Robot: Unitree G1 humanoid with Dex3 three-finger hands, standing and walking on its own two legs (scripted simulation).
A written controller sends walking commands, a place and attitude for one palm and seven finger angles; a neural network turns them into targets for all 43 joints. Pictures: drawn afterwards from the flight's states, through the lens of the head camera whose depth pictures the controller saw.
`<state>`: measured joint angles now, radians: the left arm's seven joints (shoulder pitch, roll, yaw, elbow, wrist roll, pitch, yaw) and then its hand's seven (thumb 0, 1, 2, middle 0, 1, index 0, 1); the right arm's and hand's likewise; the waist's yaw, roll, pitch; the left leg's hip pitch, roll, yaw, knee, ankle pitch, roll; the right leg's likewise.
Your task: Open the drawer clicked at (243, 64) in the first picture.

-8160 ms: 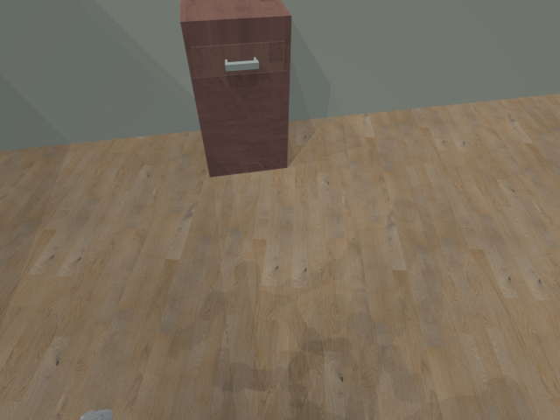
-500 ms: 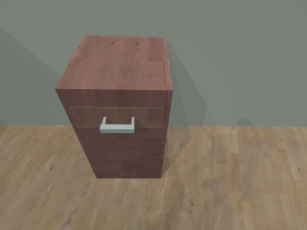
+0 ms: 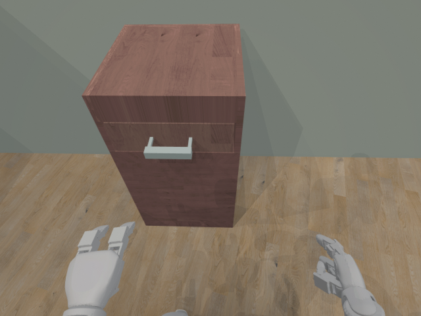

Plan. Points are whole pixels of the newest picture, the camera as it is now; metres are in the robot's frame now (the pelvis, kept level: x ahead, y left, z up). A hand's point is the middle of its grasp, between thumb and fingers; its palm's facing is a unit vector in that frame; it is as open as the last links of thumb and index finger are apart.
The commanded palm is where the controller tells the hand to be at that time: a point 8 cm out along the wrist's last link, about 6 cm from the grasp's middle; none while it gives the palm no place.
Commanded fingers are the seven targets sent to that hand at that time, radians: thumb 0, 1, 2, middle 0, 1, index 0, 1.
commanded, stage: raise the hand with hooked fingers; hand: left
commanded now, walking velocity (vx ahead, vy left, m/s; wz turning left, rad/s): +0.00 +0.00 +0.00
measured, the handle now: (169, 146) +0.58 +0.21 -0.09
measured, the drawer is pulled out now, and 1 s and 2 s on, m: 0.00 0.00 0.00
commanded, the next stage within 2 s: move the hooked fingers above the handle in 1.48 s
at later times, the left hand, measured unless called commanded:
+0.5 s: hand (100, 225) +0.25 +0.24 +0.04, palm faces +0.03 -0.11 -0.99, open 11.5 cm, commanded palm +0.23 +0.25 +0.10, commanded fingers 0.00 -0.20 0.43 -0.28 -1.00 -0.28 -1.00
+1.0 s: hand (89, 175) +0.32 +0.27 +0.11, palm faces +0.07 -0.09 -0.99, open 13.8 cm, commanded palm +0.29 +0.27 +0.17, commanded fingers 0.00 -0.50 0.30 -0.30 -1.20 -0.30 -1.20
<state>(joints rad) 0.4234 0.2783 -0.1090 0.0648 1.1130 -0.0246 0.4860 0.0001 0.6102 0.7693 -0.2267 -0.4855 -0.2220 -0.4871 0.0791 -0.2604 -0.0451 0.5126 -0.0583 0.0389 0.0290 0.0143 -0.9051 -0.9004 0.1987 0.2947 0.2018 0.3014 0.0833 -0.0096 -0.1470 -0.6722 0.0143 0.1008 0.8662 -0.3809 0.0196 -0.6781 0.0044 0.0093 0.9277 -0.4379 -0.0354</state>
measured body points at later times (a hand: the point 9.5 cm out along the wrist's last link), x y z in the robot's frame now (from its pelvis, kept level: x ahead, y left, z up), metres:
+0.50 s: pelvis +0.02 +0.00 +0.02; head +0.05 -0.03 +0.47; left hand +0.25 +0.25 +0.09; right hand +0.20 -0.23 -0.09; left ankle +0.03 +0.11 -0.69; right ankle +0.01 -0.10 -0.69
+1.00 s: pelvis +0.03 +0.02 +0.04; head +0.04 -0.01 +0.49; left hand +0.31 +0.27 +0.16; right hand +0.25 -0.18 -0.06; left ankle +0.03 +0.11 -0.69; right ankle +0.01 -0.10 -0.69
